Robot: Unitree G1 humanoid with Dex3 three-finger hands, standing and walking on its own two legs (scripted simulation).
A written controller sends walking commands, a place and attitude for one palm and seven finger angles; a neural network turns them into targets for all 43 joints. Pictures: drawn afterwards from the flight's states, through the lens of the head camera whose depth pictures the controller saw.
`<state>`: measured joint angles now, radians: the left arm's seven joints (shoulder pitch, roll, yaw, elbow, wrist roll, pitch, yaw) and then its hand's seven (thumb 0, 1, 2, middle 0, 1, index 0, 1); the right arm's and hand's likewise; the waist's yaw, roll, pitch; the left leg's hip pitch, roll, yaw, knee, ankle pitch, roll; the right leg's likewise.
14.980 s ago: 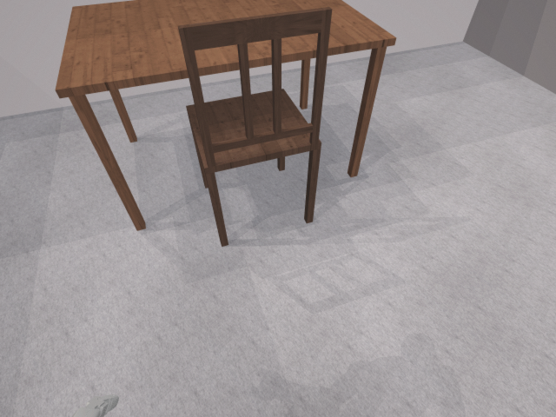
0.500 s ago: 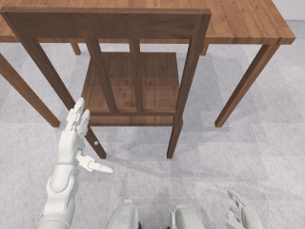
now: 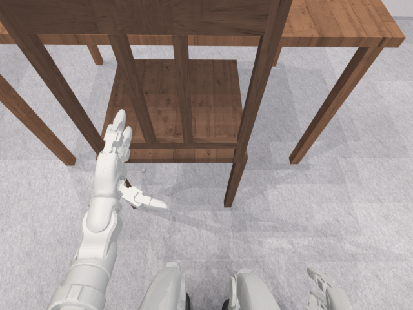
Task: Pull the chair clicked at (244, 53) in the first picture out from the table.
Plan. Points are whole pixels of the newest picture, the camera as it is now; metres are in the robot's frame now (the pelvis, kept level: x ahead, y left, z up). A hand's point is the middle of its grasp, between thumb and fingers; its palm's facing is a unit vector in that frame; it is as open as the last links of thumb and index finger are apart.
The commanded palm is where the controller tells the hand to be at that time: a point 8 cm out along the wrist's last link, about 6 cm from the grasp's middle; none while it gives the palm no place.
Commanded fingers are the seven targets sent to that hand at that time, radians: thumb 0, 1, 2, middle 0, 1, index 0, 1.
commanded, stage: aim the fingers beside a spindle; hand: left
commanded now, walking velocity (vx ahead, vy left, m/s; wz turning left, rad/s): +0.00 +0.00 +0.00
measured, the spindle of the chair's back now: (138, 99) +0.52 +0.16 +0.05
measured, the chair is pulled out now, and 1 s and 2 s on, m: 0.00 0.00 0.00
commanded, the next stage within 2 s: none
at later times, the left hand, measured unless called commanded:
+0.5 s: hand (151, 172) +0.37 +0.12 +0.01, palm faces -0.02 -1.00 -0.02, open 16.9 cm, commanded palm +0.35 +0.19 +0.02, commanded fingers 0.00 -0.50 0.30 -0.06 -0.08 -0.06 -0.08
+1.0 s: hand (143, 164) +0.38 +0.13 +0.03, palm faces +0.03 -1.00 -0.07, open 16.9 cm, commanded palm +0.34 +0.18 +0.02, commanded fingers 0.00 -0.50 0.30 -0.06 -0.08 -0.06 -0.08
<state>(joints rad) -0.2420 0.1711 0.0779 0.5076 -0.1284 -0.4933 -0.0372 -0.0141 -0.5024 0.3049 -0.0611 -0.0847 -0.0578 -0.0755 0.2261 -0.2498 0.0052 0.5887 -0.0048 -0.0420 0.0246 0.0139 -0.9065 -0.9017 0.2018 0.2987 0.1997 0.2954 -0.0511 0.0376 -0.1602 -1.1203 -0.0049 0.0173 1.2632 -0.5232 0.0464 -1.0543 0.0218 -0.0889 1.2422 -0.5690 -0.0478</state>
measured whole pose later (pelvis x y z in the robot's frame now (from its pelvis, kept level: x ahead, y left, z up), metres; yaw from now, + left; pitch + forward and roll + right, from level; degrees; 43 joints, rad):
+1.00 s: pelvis +0.00 +0.00 +0.00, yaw +0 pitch +22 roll -1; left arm -0.25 0.17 0.10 0.52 -0.09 -0.52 0.01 -0.01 -0.50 0.30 -0.07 -0.09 -0.06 -0.08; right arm 0.22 -0.24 0.00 0.57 -0.01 0.01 0.04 0.01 -0.91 -0.90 0.20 0.30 0.20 0.30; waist -0.06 0.03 -0.16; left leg -1.12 0.00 0.03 1.26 -0.53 0.04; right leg -1.06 0.03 -0.08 1.25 -0.58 -0.05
